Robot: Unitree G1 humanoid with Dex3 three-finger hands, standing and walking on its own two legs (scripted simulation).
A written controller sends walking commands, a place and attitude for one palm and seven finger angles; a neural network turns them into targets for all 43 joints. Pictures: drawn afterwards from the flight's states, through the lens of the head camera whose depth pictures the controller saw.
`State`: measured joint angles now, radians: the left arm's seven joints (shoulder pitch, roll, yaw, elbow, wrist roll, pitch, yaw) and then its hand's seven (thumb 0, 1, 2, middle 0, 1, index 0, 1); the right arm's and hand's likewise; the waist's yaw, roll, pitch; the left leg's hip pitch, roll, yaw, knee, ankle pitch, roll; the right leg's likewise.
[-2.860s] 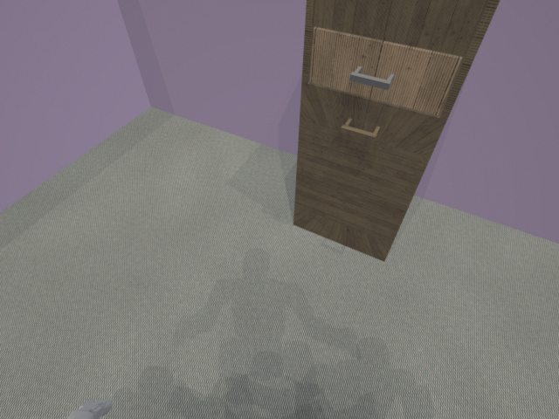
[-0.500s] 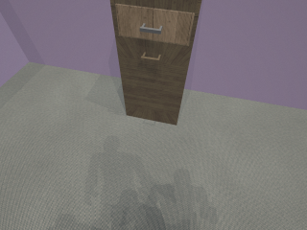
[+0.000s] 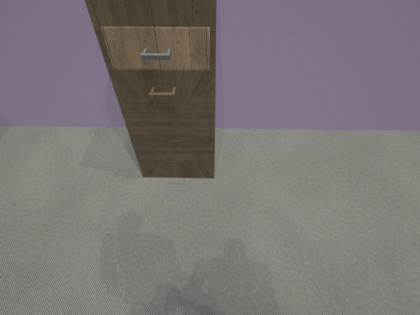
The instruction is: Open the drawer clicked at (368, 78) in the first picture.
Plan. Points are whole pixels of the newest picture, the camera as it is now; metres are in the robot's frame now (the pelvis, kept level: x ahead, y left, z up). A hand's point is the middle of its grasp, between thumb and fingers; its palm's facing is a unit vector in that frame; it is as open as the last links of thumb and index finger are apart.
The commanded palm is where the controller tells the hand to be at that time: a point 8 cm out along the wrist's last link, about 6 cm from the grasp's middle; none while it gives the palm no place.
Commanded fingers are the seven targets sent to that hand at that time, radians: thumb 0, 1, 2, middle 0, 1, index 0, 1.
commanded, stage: take the last steps up to it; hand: left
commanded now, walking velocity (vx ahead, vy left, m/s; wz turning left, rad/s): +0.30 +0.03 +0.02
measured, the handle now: (156, 53) +0.97 +0.23 +0.04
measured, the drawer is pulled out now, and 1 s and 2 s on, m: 0.00 0.00 0.00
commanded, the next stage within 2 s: come to a stop and stand still in 1.04 s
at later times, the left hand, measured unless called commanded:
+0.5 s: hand out of the picture +0.13 +0.24 -0.18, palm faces +0.05 -0.99 -0.16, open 7.3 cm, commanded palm none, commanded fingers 0.00 0.90 0.90 -0.20 -0.30 -0.20 -0.30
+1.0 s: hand (135, 254) +0.29 +0.20 -0.16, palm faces +0.08 -0.98 -0.18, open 7.2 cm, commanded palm none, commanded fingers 0.00 0.90 0.90 -0.20 -0.30 -0.20 -0.30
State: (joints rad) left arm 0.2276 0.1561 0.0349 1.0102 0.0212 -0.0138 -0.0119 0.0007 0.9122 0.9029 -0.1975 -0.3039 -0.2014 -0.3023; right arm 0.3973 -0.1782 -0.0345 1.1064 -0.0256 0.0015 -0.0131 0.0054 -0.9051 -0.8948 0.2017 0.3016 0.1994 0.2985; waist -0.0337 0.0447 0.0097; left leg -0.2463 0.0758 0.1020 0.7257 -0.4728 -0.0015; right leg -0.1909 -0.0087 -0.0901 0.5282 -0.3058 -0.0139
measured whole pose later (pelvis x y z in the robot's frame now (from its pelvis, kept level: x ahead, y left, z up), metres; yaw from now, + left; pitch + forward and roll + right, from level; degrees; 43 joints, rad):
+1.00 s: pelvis +0.32 +0.04 +0.01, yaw +1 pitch +0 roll +0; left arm 0.36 0.12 0.04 1.11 0.03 -0.07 0.02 0.00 0.93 0.90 -0.20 -0.30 -0.20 -0.30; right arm 0.25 -0.18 -0.07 1.07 -0.03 -0.01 0.01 0.01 -0.92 -0.90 0.20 0.30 0.20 0.30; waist 0.00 0.02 0.02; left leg -0.52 0.12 0.10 0.90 -0.26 -0.02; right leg -0.10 -0.03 -0.17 0.37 -0.27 -0.02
